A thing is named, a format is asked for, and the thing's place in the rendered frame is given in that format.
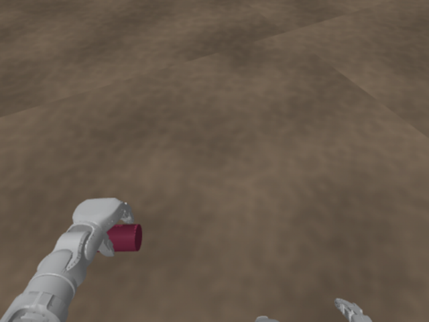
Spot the left robot arm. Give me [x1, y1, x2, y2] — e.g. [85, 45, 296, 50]
[0, 221, 104, 322]

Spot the right robot hand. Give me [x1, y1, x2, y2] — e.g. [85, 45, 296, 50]
[334, 298, 372, 322]

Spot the left robot hand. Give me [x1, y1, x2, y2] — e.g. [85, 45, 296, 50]
[72, 198, 134, 257]

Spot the can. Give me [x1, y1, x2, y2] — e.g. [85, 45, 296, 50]
[97, 224, 142, 252]

